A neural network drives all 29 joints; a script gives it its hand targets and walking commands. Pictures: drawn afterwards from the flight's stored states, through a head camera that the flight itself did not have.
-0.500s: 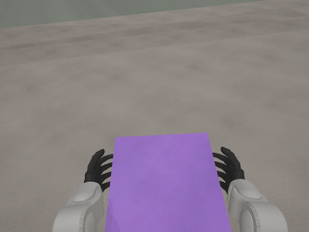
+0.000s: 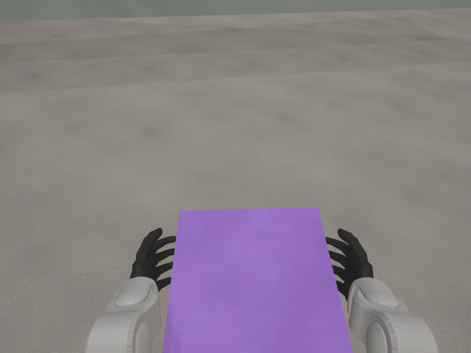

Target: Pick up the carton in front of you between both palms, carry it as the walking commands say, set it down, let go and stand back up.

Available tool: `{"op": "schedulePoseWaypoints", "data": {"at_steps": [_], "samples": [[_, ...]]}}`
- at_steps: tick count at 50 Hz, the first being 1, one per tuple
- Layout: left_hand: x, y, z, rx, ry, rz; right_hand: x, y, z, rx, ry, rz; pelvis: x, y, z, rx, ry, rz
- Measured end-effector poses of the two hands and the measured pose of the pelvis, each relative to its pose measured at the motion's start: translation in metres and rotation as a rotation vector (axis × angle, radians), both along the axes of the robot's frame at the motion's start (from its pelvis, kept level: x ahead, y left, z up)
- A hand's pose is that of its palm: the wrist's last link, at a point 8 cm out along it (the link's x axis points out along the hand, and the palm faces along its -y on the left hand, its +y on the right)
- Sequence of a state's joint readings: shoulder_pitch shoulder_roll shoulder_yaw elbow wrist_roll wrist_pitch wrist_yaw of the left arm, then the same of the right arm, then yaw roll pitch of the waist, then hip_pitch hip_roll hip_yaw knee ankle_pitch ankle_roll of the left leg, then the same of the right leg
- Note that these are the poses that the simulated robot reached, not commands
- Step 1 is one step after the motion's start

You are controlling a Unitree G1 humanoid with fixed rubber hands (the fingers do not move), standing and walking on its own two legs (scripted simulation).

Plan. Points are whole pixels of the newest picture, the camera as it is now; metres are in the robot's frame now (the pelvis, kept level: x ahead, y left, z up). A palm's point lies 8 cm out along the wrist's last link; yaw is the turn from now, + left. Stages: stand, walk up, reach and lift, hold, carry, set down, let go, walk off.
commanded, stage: carry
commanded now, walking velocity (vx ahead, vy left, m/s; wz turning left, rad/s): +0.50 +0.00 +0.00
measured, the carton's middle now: (250, 301) +0.23 +0.00 +0.00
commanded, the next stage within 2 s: none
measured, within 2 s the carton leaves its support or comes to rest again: neither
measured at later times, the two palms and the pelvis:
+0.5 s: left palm (196, 140) +0.55 +0.10 +0.08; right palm (326, 140) +0.57 -0.19 +0.08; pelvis +0.33 -0.06 +0.00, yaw +2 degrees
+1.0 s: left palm (188, 75) +0.90 +0.16 +0.07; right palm (285, 76) +0.89 -0.14 +0.08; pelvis +0.66 +0.01 +0.00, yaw -1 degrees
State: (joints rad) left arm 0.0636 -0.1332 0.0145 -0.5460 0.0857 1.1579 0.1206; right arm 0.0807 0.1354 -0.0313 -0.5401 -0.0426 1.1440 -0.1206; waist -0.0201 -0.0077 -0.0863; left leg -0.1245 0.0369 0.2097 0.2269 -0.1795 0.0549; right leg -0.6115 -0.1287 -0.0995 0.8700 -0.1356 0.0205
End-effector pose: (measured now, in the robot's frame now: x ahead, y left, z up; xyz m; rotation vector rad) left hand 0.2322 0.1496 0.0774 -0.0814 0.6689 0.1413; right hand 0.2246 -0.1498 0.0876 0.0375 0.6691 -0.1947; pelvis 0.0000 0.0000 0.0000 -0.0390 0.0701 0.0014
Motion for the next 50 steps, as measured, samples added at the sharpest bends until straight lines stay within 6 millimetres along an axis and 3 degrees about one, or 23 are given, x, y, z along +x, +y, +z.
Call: {"op": "schedulePoseWaypoints", "data": {"at_steps": [7,13,17,23,32,39,43,50], "samples": [[0.093,-0.010,0.011,0.014,-0.075,0.046,0.104,-0.010,0.005,0.019,-0.075,0.043,0.100,-0.017,-0.013,0.025,-0.006,0.014],[0.188,-0.034,-0.008,0.058,-0.055,0.059,0.205,-0.035,-0.027,0.063,-0.055,0.057,0.194,-0.043,-0.038,0.021,-0.021,0.037],[0.230,-0.041,-0.015,0.055,0.041,0.081,0.254,-0.042,-0.033,0.060,0.040,0.079,0.235,-0.055,-0.023,0.042,-0.010,0.055],[0.294,-0.045,0.001,0.063,0.034,0.097,0.323,-0.045,-0.018,0.061,0.032,0.094,0.304,-0.061,-0.004,0.070,0.002,0.043],[0.421,-0.038,0.018,0.048,-0.064,0.041,0.435,-0.037,0.000,0.067,-0.066,0.052,0.428,-0.042,-0.009,0.062,-0.002,0.023],[0.536,-0.008,-0.018,0.001,-0.049,0.023,0.544,-0.007,-0.023,0.021,-0.049,0.032,0.540,-0.010,-0.038,0.062,-0.024,-0.006],[0.588,0.001,-0.025,-0.004,0.045,-0.004,0.587,0.001,-0.029,0.013,0.044,0.004,0.582,0.003,-0.024,0.039,-0.014,-0.022],[0.667,0.006,-0.009,-0.006,0.034,-0.025,0.662,0.007,-0.009,0.001,0.032,-0.017,0.663,0.011,-0.002,0.001,-0.001,-0.011]]}}
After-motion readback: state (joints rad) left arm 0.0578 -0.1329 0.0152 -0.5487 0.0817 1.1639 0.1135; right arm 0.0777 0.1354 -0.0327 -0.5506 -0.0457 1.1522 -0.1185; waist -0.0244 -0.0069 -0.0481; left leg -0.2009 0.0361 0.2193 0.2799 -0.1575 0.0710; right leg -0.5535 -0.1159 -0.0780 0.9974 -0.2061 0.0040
